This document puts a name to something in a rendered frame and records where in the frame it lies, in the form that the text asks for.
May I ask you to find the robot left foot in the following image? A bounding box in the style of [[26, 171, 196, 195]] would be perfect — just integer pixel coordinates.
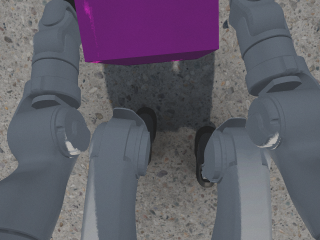
[[136, 107, 157, 166]]

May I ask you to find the robot foot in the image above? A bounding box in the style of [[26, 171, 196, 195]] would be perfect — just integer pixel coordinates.
[[136, 107, 157, 166], [194, 126, 215, 188]]

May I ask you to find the carton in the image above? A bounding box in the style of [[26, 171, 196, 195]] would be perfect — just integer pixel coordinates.
[[74, 0, 219, 66]]

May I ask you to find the left robot hand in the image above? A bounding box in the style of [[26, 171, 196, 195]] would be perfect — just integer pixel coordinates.
[[64, 0, 76, 11]]

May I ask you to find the robot right forearm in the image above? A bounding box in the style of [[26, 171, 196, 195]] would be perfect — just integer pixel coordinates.
[[228, 0, 320, 97]]

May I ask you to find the robot left upper arm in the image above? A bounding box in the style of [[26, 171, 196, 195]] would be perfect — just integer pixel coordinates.
[[0, 104, 91, 240]]

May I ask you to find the robot right foot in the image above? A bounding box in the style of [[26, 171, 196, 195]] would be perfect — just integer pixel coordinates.
[[194, 126, 215, 188]]

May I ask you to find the robot left forearm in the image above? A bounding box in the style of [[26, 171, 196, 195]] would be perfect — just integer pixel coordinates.
[[7, 0, 82, 148]]

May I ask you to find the robot right upper arm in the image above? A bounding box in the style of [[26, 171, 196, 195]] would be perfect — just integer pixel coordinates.
[[245, 88, 320, 240]]

